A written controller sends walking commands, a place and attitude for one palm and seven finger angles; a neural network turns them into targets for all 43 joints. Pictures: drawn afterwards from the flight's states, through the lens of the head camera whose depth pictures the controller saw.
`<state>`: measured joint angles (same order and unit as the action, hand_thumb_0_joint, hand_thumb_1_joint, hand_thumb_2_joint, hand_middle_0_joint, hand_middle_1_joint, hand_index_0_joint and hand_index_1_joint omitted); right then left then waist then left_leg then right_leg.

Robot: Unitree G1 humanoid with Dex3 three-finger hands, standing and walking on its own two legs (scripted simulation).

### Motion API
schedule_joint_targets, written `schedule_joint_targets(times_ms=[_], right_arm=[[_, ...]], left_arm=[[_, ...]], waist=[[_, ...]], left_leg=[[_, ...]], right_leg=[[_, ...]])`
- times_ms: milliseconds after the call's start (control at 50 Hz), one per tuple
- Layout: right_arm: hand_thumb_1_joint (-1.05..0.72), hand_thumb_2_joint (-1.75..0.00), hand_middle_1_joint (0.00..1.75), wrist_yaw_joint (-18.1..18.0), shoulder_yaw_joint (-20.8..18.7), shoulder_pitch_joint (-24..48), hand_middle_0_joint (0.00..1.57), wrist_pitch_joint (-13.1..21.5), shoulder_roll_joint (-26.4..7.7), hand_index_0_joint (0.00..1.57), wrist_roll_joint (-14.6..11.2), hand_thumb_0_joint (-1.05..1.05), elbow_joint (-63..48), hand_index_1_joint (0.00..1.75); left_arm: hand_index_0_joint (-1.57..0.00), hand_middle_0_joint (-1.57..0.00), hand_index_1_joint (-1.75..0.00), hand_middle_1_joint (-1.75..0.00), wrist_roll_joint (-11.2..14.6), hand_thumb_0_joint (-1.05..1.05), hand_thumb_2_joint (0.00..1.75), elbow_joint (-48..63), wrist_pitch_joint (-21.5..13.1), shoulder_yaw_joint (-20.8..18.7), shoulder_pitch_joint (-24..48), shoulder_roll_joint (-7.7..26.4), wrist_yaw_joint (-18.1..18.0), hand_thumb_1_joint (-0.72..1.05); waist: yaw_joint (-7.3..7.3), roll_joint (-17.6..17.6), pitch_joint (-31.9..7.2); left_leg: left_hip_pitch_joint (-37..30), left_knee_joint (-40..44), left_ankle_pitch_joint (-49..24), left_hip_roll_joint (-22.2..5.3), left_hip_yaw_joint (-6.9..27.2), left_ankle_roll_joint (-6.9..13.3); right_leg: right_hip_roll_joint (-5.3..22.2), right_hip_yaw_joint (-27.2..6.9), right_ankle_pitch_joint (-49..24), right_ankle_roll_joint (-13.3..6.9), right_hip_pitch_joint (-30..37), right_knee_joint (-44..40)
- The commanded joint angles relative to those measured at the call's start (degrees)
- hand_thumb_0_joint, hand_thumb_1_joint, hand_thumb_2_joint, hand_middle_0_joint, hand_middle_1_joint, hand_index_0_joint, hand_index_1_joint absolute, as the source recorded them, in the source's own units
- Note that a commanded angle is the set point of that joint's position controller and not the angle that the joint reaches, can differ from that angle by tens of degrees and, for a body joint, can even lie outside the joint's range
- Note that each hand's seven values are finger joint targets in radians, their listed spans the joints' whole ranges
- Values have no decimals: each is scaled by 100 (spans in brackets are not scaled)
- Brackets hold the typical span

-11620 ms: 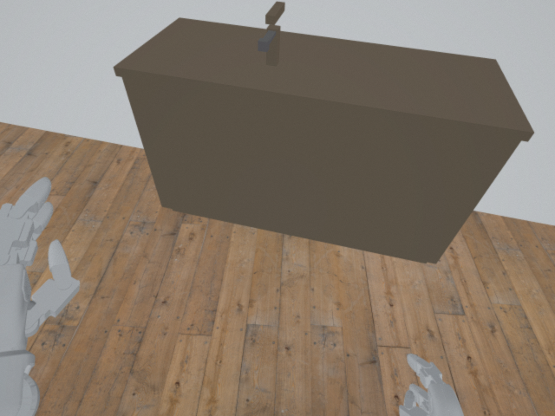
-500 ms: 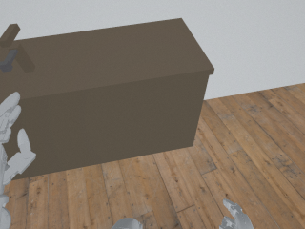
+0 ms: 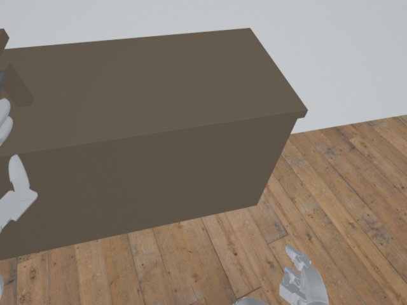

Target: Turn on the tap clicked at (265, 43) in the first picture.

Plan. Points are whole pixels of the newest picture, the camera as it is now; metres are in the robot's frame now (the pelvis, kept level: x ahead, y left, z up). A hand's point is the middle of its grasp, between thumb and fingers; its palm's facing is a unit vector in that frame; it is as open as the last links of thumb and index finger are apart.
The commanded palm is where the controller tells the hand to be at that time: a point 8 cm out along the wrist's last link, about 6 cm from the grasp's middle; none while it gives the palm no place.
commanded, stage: take the last steps up to it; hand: left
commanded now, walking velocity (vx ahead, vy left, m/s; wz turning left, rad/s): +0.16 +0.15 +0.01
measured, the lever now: out of the picture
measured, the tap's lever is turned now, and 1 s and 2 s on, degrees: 0 0 0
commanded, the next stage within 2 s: come to a stop and stand still in 0.14 s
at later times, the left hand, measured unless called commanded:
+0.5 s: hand (8, 168) +0.26 +0.29 +0.18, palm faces +0.36 -0.83 -0.44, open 7.4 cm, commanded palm +0.20 +0.34 +0.18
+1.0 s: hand (16, 216) +0.20 +0.25 +0.17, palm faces +0.37 -0.84 -0.40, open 7.4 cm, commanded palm +0.15 +0.30 +0.18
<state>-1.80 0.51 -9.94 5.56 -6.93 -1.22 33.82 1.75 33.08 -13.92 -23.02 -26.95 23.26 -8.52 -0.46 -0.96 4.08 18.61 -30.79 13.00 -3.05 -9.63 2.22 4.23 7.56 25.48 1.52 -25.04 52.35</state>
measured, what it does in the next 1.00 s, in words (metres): steps on the spot: right foot, then left foot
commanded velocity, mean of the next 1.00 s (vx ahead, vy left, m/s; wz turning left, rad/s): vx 0.00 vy -0.04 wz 0.00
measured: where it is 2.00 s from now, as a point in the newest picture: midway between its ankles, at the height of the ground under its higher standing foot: outside the picture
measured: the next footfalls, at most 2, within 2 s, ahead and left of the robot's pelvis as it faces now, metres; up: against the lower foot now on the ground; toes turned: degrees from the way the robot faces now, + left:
right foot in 0.10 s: +0.07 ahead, -0.09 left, +0.00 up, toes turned -9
left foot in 0.44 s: +0.13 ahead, +0.19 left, +0.00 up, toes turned +7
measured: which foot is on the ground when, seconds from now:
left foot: down 0.00-0.12, up 0.14-0.42, down 0.44-0.82, up 0.84-1.00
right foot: up 0.00-0.08, down 0.10-0.44, up 0.46-0.78, down 0.80-1.00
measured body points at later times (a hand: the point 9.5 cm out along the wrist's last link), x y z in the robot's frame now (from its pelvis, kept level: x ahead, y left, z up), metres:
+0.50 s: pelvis +0.05 +0.06 -0.01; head +0.09 +0.08 +0.44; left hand +0.24 +0.34 +0.20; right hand +0.22 -0.20 -0.08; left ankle +0.09 +0.19 -0.73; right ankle +0.03 -0.07 -0.72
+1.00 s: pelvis -0.01 +0.02 +0.00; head +0.00 +0.02 +0.45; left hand +0.17 +0.29 +0.19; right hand +0.13 -0.22 -0.10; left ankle -0.01 +0.15 -0.70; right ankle +0.01 -0.06 -0.73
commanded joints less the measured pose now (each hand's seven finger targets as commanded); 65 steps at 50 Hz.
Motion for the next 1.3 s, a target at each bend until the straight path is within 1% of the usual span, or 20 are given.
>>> schedule_joint_targets(times_ms=[0,60,100,120,180,260,360,400,420,440,480,560,680,760,840,920,1040,1120,1160,1280], right_arm=[[-90,-90,30,-123,-302,131,20,261,-1046,20,26,0,-636,30],[-90,-90,30,-196,-290,186,20,102,-1033,20,37,0,-602,30],[-90,-90,30,-154,-246,333,20,51,-938,20,95,0,-704,30],[-90,-90,30,-104,-332,291,20,70,-1068,20,76,0,-606,30],[-90,-90,30,-81,-210,394,20,-22,-977,20,85,0,-473,30],[-90,-90,30,-154,-184,496,20,-41,-908,20,108,0,-579,30],[-90,-90,30,-267,-318,259,20,-49,-932,20,114,0,-847,30],[-90,-90,30,-321,-400,171,20,-110,-1072,20,84,0,-966,30],[-90,-90,30,-305,-466,115,20,-110,-1189,20,73,0,-996,30],[-90,-90,30,-230,-507,34,20,-78,-1194,20,82,0,-987,30],[-90,-90,30,-179,-434,171,20,-21,-1137,20,176,0,-870,30],[-90,-90,30,83,-439,118,20,143,-1118,20,120,0,-877,30],[-90,-90,30,103,-319,162,20,151,-1107,20,135,0,-938,30],[-90,-90,30,50,-263,204,20,60,-1012,20,42,0,-960,30],[-90,-90,30,-37,-179,391,20,71,-836,20,21,0,-898,30],[-90,-90,30,-133,-76,471,20,-10,-844,20,46,0,-698,30],[-90,-90,30,-270,-168,245,20,25,-996,20,95,0,-674,30],[-90,-90,30,-306,-265,281,20,26,-1239,20,55,0,-832,30],[-90,-90,30,-317,-178,321,20,63,-1104,20,168,0,-771,30],[-90,-90,30,-239,-193,228,20,147,-1117,20,95,0,-764,30]], left_arm=[[-20,-20,-30,-30,75,0,90,1046,-197,-540,-267,774,-97,90],[-20,-20,-30,-30,11,0,90,546,-77,-655,29,897,-118,90],[-20,-20,-30,-30,28,0,90,212,-65,-749,368,1077,-134,90],[-20,-20,-30,-30,84,0,90,106,-61,-598,578,906,-109,90],[-20,-20,-30,-30,10,0,90,174,-199,-499,601,813,-89,90],[-20,-20,-30,-30,-60,0,90,633,-334,-308,353,756,-148,90],[-20,-20,-30,-30,-2,0,90,1442,-209,-648,-33,963,-282,90],[-20,-20,-30,-30,43,0,90,1692,-221,-648,81,926,-266,90],[-20,-20,-30,-30,39,0,90,1680,-252,-686,77,978,-253,90],[-20,-20,-30,-30,-14,0,90,1460,-305,-646,148,948,-209,90],[-20,-20,-30,-30,30,0,90,1156,-285,-713,136,961,-139,90],[-20,-20,-30,-30,74,0,90,1630,-203,-345,265,616,-14,90],[-20,-20,-30,-30,158,0,90,1318,104,-311,65,625,51,90],[-20,-20,-30,-30,128,0,90,1116,184,-536,197,826,-18,90],[-20,-20,-30,-30,192,0,90,923,310,-501,515,933,-45,90],[-20,-20,-30,-30,150,0,90,735,250,-375,123,735,-108,90],[-20,-20,-30,-30,57,0,90,777,90,-375,163,733,-183,90],[-20,-20,-30,-30,4,0,90,1101,-45,-256,317,767,-211,90],[-20,-20,-30,-30,-16,0,90,1111,-93,-267,384,774,-163,90],[-20,-20,-30,-30,-84,0,90,505,-12,-127,543,600,-130,90]], waist=[[55,1091,-1222],[63,182,-1145],[52,-1581,-768],[63,-1566,-684],[41,-619,-610],[70,-638,-865],[54,-597,-1348],[21,518,-1540],[66,1474,-1504],[68,1548,-1350],[4,1642,-1080],[18,1640,-1230],[-30,1517,-1045],[32,1100,-1064],[146,-1093,-689],[64,-465,-722],[115,-275,-1056],[173,1005,-1072],[128,1645,-766],[105,509,-618]], left_leg=[[-729,877,-1264,-1157,1097,580],[125,-47,337,-768,738,209],[1704,-2204,1842,192,428,-236],[1876,-3158,1545,82,922,-324],[2051,-3483,941,-152,1093,-416],[1065,-1726,722,8,412,-384],[-364,266,-439,300,113,-385],[-1415,651,-2476,-429,807,-228],[-1860,717,-4171,-1405,1870,219],[-1614,1025,-4218,-1802,2242,520],[-1415,1148,-4049,-1954,2282,604],[-1592,827,-3727,-1540,1272,350],[-850,1222,-1631,-1692,1448,384],[-145,787,164,-1122,815,14],[314,-1789,1368,71,760,-395],[823,-2260,912,-5,867,-435],[-199,183,600,148,660,-273],[-883,1057,-1586,-1060,1738,109],[-116,1425,-1095,-1168,1806,159],[544,915,898,-459,1079,-110]], right_leg=[[-194,195,-228,6,769,-1481],[291,-437,-1075,-233,1792,-2851],[2213,-3425,-1279,-1135,2160,-3722],[2395,-3520,-1210,-1272,1995,-3884],[1943,-2111,-3029,-1124,2198,-3390],[1347,-626,-4750,-784,2327,-2912],[971,-416,-4363,-550,2307,-2266],[326,-118,-2714,-100,1597,-1379],[-80,-119,-203,72,581,-764],[-274,-406,1138,9,291,61],[-162,-598,830,13,-61,582],[-319,-384,-88,45,102,-216],[-441,-232,44,78,782,-1401],[-391,-119,-903,16,1886,-2837],[1255,-2256,-284,-847,709,-4059],[1137,-1554,-1663,-950,1338,-3668],[895,-1414,-2081,-780,1827,-3377],[-41,-824,-1560,-137,1390,-2509],[-91,-670,-849,-120,1538,-2161],[126,-1087,-1360,-174,1930,-2950]])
